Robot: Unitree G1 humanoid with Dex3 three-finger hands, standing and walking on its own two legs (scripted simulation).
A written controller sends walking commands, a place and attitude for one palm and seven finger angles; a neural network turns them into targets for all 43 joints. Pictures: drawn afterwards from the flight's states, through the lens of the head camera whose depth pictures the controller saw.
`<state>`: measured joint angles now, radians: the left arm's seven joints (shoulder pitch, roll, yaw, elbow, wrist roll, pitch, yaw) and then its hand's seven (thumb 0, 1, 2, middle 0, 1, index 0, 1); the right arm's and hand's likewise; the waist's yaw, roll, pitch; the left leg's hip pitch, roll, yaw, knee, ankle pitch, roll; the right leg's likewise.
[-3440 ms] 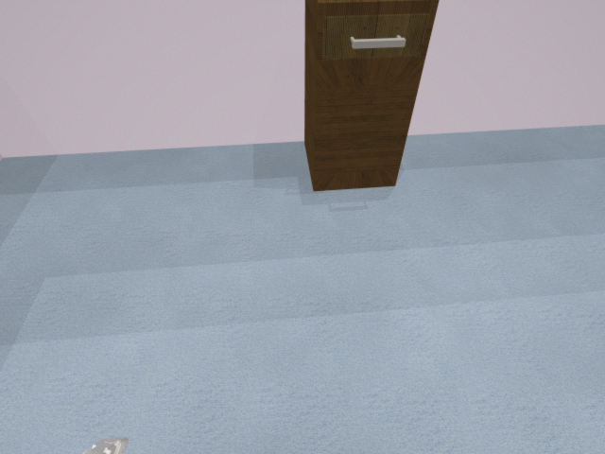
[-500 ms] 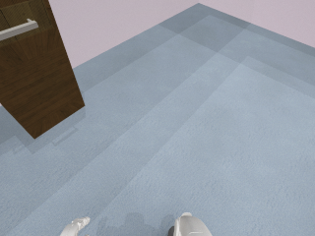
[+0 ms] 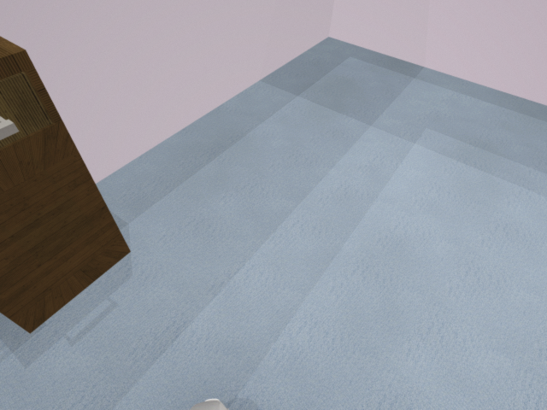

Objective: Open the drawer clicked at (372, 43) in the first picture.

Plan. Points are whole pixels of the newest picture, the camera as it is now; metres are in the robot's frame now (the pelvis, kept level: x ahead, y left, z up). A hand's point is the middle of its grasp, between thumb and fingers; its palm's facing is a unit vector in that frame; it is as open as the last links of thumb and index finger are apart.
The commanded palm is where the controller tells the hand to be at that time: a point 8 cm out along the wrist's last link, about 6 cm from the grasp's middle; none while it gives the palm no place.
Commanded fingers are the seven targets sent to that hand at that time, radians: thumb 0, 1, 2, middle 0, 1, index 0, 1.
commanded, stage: walk to a spot facing it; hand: left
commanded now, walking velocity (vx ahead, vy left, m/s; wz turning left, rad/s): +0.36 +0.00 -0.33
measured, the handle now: out of the picture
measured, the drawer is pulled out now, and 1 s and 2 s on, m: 0.00 0.00 0.00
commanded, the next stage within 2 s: turn to face it in 0.52 s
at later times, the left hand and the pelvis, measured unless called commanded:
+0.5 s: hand (227, 293) +0.36 +0.12 -0.16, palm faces -0.26 -0.94 -0.23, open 7.4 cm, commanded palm none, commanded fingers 0.00 0.90 0.90 -0.20 -0.30 -0.20 -0.30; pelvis +0.21 -0.04 -0.01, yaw -15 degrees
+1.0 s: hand (259, 270) +0.42 +0.06 -0.17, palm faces -0.10 -0.97 -0.20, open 7.2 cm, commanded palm none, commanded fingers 0.00 0.90 0.90 -0.20 -0.30 -0.20 -0.30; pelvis +0.35 -0.11 +0.00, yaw -9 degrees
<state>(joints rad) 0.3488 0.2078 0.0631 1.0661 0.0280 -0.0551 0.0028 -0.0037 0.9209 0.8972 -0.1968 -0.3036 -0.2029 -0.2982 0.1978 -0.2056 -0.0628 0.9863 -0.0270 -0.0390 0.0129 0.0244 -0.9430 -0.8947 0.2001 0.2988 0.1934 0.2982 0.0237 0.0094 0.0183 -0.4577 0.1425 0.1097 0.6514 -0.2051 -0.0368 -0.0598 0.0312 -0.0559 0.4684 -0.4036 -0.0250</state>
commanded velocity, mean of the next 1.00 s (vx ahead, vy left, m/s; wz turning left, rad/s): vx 0.18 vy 0.00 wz -0.03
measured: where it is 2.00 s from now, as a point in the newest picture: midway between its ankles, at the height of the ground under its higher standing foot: (321, 384)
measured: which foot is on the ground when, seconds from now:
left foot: up 0.00-0.00, down 0.02-0.52, up 0.54-1.00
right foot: down 0.00-0.04, up 0.06-0.50, down 0.52-1.00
